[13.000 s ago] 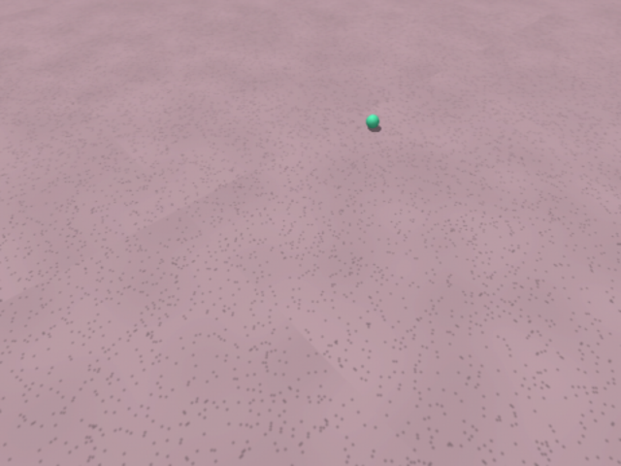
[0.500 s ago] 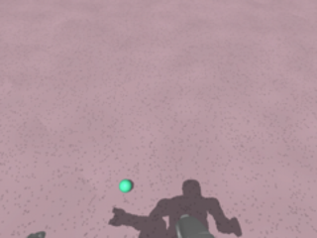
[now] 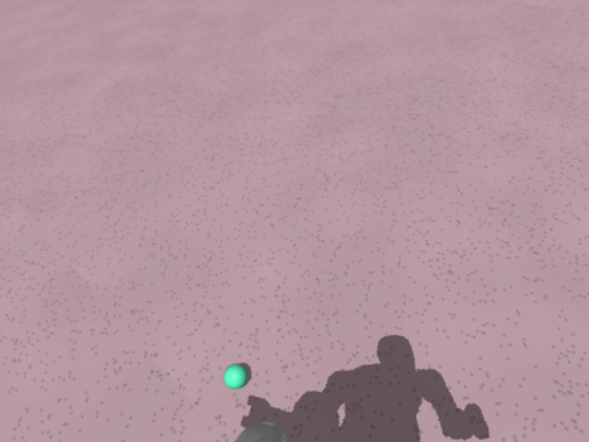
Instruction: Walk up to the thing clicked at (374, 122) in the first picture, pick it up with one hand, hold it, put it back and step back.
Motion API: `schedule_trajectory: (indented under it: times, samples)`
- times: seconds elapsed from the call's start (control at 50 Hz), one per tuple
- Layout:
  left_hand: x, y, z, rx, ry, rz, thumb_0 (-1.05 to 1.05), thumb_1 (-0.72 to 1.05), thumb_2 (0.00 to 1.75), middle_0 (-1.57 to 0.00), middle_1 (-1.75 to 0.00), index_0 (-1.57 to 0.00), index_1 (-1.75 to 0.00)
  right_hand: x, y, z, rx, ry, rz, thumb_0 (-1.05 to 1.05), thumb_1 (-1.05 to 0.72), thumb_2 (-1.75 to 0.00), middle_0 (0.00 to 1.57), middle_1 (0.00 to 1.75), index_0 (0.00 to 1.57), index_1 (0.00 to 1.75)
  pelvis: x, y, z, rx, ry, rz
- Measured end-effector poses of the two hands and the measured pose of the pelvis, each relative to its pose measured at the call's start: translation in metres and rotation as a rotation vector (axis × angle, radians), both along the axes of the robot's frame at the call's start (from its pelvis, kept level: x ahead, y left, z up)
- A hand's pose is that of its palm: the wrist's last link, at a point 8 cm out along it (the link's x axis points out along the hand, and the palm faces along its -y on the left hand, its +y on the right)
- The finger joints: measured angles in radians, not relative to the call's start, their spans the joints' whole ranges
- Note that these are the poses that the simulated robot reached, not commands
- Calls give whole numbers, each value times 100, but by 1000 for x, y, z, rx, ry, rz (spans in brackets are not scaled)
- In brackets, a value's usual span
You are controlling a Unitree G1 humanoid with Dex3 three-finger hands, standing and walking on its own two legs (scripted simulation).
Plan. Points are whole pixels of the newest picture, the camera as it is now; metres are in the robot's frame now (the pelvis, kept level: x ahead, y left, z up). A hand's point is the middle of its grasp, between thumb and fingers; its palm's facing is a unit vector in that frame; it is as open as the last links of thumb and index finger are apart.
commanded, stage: walk up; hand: left
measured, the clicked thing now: (235, 376) +0.44 +0.28 -0.73
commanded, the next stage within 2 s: stand in 0.28 s
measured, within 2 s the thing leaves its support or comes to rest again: neither
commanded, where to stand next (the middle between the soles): +0.05 +0.04 m, yaw +0 degrees
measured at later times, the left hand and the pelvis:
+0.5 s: hand out of the picture +0.03 +0.32 -0.17, palm faces +0.03 -0.94 -0.35, open 7.4 cm; pelvis -0.04 +0.05 -0.01, yaw +2 degrees
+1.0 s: hand out of the picture +0.03 +0.29 -0.13, palm faces +0.01 -0.93 -0.36, open 7.4 cm; pelvis -0.03 +0.03 +0.01, yaw +2 degrees
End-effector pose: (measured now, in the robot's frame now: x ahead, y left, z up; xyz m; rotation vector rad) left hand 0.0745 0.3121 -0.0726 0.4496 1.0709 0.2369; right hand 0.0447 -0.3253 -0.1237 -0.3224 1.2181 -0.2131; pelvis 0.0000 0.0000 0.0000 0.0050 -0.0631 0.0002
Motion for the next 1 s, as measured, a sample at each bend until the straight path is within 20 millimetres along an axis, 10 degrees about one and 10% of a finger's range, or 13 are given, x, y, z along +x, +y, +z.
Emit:
schedule_trajectory:
  times: [0.24, 0.42, 0.72, 1.0]
  samples:
    - [1, 43, -8, 48, -33, 32, 1, 90, 90, -20, -30, -21, -30, 19, 50, -22, 29, 21, 73, 0, -90, -90, 21, 30, 20, 30, -22, 31, -15, 18, 19, 44]
    - [-35, 61, -51, -76, 46, 101, 1, 90, 90, -20, -30, -20, -30, 14, 81, 12, -29, -73, 108, 0, -90, -90, 21, 30, 21, 30, -35, 51, -14, 14, 1, 41]
    - [-86, 22, -36, -131, 158, 111, 1, 90, 90, -20, -30, -20, -30, 18, 63, 19, 28, -94, 64, 0, -90, -90, 21, 30, 20, 30, -44, 33, 8, -5, -18, 36]
    - [-49, 22, -24, -114, 116, 98, 1, 90, 90, -20, -30, -20, -30, -18, 54, 12, 34, 49, 20, 0, -90, -90, 21, 30, 20, 30, -33, 27, 14, -9, 10, 36]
